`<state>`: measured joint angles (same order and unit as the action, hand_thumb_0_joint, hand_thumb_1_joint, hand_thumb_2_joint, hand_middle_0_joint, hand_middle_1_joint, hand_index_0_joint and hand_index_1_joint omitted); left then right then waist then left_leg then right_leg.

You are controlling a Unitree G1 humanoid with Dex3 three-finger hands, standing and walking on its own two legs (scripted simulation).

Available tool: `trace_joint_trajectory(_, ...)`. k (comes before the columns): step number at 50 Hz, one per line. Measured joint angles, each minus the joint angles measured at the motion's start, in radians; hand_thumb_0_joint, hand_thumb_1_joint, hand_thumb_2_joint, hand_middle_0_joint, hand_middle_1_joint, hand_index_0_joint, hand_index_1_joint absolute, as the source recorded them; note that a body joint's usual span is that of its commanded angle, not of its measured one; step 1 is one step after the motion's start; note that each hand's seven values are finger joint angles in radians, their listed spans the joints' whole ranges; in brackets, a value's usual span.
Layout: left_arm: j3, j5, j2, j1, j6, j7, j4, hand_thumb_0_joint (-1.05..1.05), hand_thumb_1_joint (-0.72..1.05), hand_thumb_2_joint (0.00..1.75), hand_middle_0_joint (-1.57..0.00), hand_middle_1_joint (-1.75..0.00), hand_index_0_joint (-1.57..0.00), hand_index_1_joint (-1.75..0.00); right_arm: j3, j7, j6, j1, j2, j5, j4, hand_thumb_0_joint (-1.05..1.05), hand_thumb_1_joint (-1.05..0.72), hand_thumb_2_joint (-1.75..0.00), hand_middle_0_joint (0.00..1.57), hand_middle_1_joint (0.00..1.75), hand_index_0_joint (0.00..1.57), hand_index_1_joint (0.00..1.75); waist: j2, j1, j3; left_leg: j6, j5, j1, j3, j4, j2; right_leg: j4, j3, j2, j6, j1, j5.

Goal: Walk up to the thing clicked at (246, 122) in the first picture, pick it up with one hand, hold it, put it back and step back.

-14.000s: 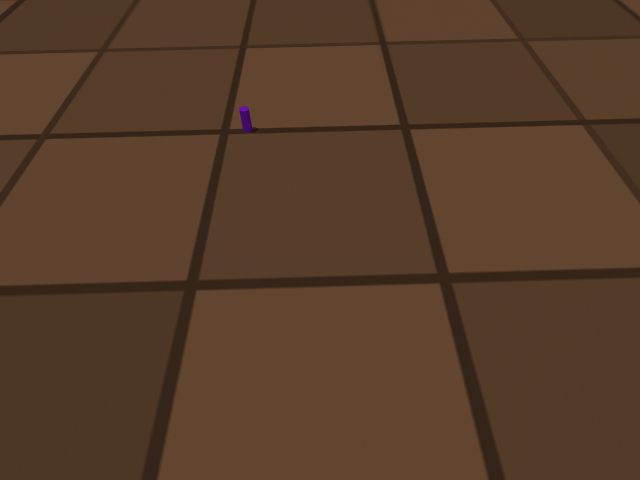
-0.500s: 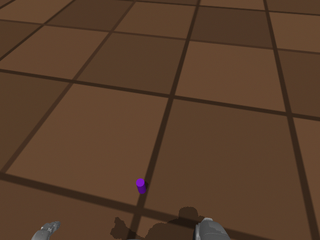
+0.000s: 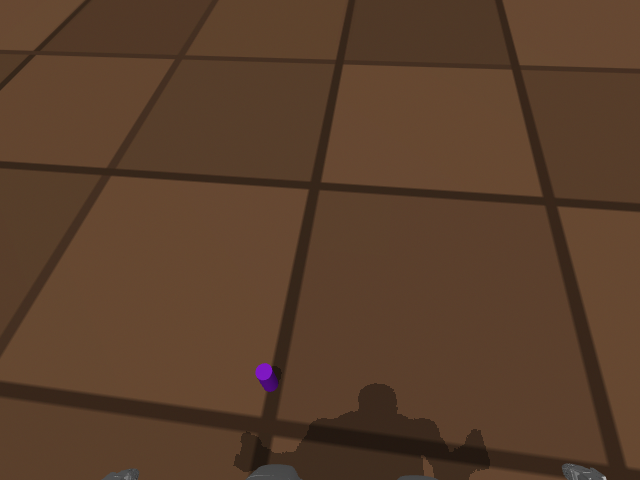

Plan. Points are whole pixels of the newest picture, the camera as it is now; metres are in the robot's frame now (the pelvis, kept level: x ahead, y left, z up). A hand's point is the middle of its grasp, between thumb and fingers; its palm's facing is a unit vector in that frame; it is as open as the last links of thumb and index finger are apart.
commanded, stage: stand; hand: left
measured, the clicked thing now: (267, 378) +0.43 +0.23 -0.71
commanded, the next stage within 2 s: none
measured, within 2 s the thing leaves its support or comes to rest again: neither
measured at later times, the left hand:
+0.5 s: hand out of the picture +0.13 +0.27 -0.15, palm faces -0.02 -0.94 -0.33, open 7.4 cm
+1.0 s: hand out of the picture +0.06 +0.28 -0.15, palm faces -0.03 -0.94 -0.33, open 7.4 cm
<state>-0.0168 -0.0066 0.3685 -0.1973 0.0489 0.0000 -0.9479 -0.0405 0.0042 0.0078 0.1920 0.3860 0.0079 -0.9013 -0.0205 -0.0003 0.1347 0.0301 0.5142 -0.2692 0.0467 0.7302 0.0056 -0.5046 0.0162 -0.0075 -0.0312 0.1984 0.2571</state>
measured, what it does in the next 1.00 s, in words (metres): steps on the spot: left foot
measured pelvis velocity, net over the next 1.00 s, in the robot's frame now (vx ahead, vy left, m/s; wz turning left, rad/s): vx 0.00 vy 0.03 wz -0.01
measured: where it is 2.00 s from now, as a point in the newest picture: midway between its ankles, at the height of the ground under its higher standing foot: outside the picture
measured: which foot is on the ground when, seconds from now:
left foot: up 0.00-0.06, down 0.08-1.00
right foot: down 0.00-1.00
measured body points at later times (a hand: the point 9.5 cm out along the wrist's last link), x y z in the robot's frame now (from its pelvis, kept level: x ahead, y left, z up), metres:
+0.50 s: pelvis +0.02 +0.02 +0.01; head +0.03 +0.03 +0.46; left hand +0.13 +0.32 -0.12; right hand +0.12 -0.28 -0.11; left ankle +0.04 +0.15 -0.74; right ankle +0.01 -0.10 -0.74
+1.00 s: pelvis +0.00 +0.03 +0.01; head +0.01 +0.03 +0.46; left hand +0.06 +0.33 -0.13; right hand +0.08 -0.27 -0.12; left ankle +0.04 +0.15 -0.74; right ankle +0.01 -0.10 -0.74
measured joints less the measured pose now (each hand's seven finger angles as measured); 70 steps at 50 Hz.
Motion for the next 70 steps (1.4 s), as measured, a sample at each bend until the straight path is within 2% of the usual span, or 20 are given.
trace_joint_trajectory(2, 0.011, 0.005, -0.007, 0.033, -0.005, -0.003, 0.007, 0.01, 0.91, 0.90, -0.20, -0.30, -0.21, -0.30, 0.006, -0.002, -0.010, -0.027, -0.008, -0.003, 0.002, 0.01, -0.90, -0.90, 0.20, 0.30, 0.20, 0.30, -0.006, -0.005, 0.010, -0.010, -0.096, 0.008, -0.007, -0.107, 0.008, -0.001, 0.005, 0.001, 0.004, -0.006, 0.003)
trace_joint_trajectory(4, 0.017, 0.010, -0.016, 0.065, -0.014, -0.003, 0.008, 0.01, 0.90, 0.90, -0.20, -0.30, -0.21, -0.30, 0.009, -0.001, -0.018, -0.046, -0.010, -0.008, -0.010, 0.01, -0.90, -0.90, 0.21, 0.30, 0.20, 0.30, -0.018, -0.009, 0.013, -0.025, -0.295, 0.036, -0.005, -0.213, 0.016, -0.028, 0.013, -0.003, 0.010, -0.009, 0.023)
trace_joint_trajectory(5, 0.017, 0.013, -0.018, 0.081, -0.020, -0.004, 0.003, 0.01, 0.90, 0.90, -0.20, -0.30, -0.21, -0.30, 0.010, 0.000, -0.018, -0.057, -0.019, -0.011, -0.025, 0.01, -0.90, -0.90, 0.21, 0.30, 0.20, 0.30, -0.009, -0.006, 0.015, -0.040, -0.322, 0.050, -0.009, -0.223, 0.011, -0.042, 0.009, 0.004, 0.014, -0.014, 0.034)
trace_joint_trajectory(8, 0.020, 0.018, -0.027, 0.099, -0.035, -0.003, -0.016, 0.01, 0.91, 0.90, -0.20, -0.30, -0.21, -0.30, 0.028, -0.006, -0.010, -0.069, -0.042, -0.017, -0.065, 0.01, -0.90, -0.90, 0.21, 0.30, 0.21, 0.30, 0.009, 0.003, -0.023, -0.055, -0.299, 0.075, -0.021, -0.246, 0.008, -0.009, -0.002, 0.008, 0.020, -0.039, 0.028)
trace_joint_trajectory(13, 0.028, 0.005, -0.028, 0.118, -0.035, 0.009, -0.070, 0.01, 0.91, 0.90, -0.20, -0.30, -0.21, -0.30, 0.043, -0.017, -0.021, -0.089, -0.057, -0.019, -0.119, 0.01, -0.90, -0.90, 0.21, 0.30, 0.21, 0.30, 0.026, -0.004, -0.063, -0.051, -0.306, 0.108, -0.028, -0.298, 0.009, 0.064, -0.009, 0.008, 0.027, -0.079, 0.001)
trace_joint_trajectory(33, 0.010, 0.002, -0.007, 0.122, -0.042, 0.012, -0.194, 0.01, 0.91, 0.90, -0.20, -0.30, -0.20, -0.30, 0.038, -0.009, -0.027, -0.129, -0.037, -0.021, -0.230, 0.01, -0.90, -0.90, 0.21, 0.30, 0.21, 0.30, 0.030, 0.004, -0.056, -0.032, -0.370, 0.144, -0.042, -0.398, -0.003, 0.185, -0.021, 0.021, 0.049, -0.121, -0.077)
trace_joint_trajectory(53, 0.018, -0.003, -0.019, 0.067, -0.039, 0.013, -0.208, 0.01, 0.91, 0.90, -0.20, -0.30, -0.21, -0.30, 0.035, -0.018, -0.020, -0.098, -0.042, -0.024, -0.259, 0.01, -0.90, -0.90, 0.21, 0.30, 0.21, 0.30, 0.021, 0.005, -0.073, -0.029, -0.387, 0.118, -0.039, -0.405, -0.010, 0.170, -0.019, 0.028, 0.050, -0.087, -0.082)
trace_joint_trajectory(70, 0.025, 0.000, -0.017, 0.086, -0.034, 0.009, -0.180, 0.01, 0.91, 0.90, -0.20, -0.30, -0.21, -0.30, 0.040, -0.015, -0.022, -0.099, -0.035, -0.021, -0.251, 0.01, -0.90, -0.90, 0.21, 0.30, 0.21, 0.30, 0.027, -0.004, -0.082, -0.033, -0.374, 0.124, -0.039, -0.395, -0.002, 0.177, -0.019, 0.020, 0.047, -0.099, -0.078)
